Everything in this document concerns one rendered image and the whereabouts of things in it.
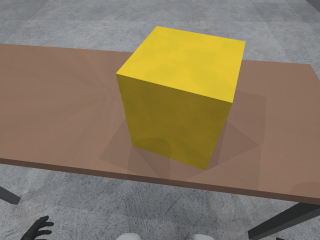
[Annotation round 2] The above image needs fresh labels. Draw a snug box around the table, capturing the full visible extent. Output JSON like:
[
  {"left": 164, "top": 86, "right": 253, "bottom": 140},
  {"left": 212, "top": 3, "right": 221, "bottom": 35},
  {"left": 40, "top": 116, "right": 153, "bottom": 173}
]
[{"left": 0, "top": 43, "right": 320, "bottom": 240}]

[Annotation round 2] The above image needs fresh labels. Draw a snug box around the carton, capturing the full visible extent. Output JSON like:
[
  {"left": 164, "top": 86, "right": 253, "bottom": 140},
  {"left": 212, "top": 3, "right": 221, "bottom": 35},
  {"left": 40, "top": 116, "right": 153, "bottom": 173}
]
[{"left": 116, "top": 26, "right": 246, "bottom": 171}]

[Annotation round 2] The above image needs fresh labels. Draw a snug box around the left robot hand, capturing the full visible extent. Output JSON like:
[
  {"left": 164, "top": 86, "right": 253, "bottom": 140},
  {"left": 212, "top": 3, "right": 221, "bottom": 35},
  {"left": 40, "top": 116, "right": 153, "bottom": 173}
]
[{"left": 20, "top": 215, "right": 54, "bottom": 240}]

